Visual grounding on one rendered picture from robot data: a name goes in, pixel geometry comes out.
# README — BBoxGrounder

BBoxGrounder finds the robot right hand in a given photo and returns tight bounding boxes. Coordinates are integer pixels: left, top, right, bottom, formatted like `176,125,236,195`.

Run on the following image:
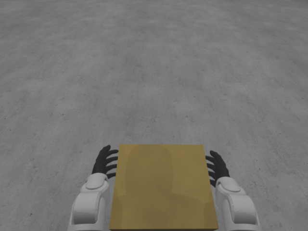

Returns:
205,150,230,187

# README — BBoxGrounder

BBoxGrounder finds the robot left hand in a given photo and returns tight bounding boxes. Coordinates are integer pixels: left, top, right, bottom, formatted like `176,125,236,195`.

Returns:
92,145,118,179

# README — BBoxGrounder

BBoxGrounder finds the carton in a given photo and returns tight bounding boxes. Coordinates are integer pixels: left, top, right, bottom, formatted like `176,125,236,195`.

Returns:
109,144,219,231

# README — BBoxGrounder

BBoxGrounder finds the robot right forearm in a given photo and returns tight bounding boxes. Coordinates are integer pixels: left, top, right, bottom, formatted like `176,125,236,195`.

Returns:
215,177,262,231

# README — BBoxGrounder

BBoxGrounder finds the robot left forearm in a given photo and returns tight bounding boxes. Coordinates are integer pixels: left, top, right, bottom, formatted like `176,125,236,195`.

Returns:
67,173,110,231

